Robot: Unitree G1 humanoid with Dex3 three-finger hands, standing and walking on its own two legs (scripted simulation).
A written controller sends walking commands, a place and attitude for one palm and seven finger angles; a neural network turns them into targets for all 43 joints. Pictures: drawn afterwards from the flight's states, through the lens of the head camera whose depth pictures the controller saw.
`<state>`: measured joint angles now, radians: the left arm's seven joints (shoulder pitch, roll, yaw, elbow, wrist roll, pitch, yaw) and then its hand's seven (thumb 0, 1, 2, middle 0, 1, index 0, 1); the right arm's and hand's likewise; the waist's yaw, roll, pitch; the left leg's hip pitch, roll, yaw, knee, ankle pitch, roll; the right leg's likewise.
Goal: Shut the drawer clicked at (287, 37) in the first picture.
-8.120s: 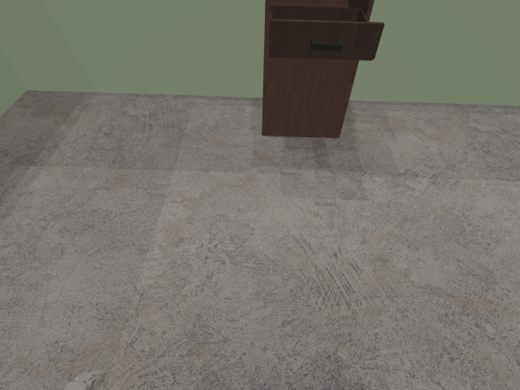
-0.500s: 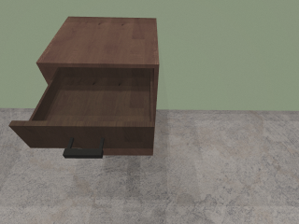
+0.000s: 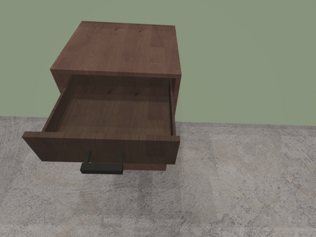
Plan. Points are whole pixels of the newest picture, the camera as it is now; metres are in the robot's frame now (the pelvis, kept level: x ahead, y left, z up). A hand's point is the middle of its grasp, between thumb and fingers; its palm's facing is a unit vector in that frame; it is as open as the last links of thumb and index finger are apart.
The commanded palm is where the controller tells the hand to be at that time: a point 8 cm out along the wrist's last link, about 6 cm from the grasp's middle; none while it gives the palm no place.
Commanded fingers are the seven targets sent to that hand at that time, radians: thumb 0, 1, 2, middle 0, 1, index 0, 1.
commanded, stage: look again from close up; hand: left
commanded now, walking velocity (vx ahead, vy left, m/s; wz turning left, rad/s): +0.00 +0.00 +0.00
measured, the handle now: (103, 161) +0.33 +0.19 -0.05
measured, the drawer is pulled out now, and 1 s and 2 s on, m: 0.30 0.30 0.30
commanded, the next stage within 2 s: raise the hand and make a fist in 0.02 s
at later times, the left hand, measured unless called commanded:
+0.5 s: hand (108, 228) +0.15 +0.13 -0.03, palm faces +0.02 -1.00 +0.02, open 6.2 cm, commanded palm +0.10 +0.21 -0.04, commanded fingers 0.00 0.90 0.90 -0.60 -0.73 -0.60 -0.73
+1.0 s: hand (92, 218) +0.16 +0.16 +0.00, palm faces +0.15 -0.99 -0.05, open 3.7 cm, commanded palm +0.11 +0.20 +0.00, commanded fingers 0.00 0.90 0.90 -1.10 -1.27 -1.10 -1.27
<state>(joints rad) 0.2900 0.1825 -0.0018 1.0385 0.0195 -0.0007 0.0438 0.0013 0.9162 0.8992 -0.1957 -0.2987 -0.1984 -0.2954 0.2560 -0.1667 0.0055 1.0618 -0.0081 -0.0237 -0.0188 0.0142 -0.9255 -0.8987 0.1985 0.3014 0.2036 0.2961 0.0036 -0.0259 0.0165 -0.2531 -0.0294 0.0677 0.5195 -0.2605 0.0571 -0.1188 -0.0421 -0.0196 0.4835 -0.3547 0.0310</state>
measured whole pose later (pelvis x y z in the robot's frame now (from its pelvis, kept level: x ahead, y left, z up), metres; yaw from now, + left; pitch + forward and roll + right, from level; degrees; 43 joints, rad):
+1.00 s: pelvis +0.00 -0.03 -0.05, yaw +1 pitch +11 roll +0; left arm 0.66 0.18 0.17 -0.18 -0.28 -0.33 -0.18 0.02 0.90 0.90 -0.90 -1.07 -0.90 -1.06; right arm 0.27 -0.18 -0.04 0.58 0.05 -0.15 -0.06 0.02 -0.90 -0.90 0.20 0.30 0.21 0.30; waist -0.01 0.01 -0.14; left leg -0.72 0.01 0.03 0.97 -0.45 0.01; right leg -0.66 0.04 -0.08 0.97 -0.52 -0.07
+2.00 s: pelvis +0.00 +0.00 -0.05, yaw +2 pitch +10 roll -2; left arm 0.80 0.18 -0.07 -0.50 -0.15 -0.26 0.00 0.02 0.90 0.90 -1.40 -1.60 -1.40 -1.60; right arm 0.30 -0.22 0.01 0.40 0.04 -0.11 0.00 0.02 -0.90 -0.90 0.20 0.30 0.21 0.30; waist 0.00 0.05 -0.15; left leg -0.69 -0.01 0.03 1.00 -0.48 0.05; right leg -0.60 0.02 -0.08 0.96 -0.53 -0.03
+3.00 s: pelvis +0.00 -0.01 -0.09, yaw +1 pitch +18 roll -2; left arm 0.41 0.16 -0.02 -0.08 -0.16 -0.43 -0.06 0.01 0.90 0.90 -1.40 -1.60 -1.40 -1.60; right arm 0.22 -0.23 0.01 0.49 0.01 -0.11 -0.01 0.02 -0.90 -0.90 0.20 0.30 0.21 0.30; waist -0.03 0.03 -0.17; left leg -0.96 0.00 0.02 1.17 -0.52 0.04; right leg -0.87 0.03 -0.09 1.14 -0.58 -0.05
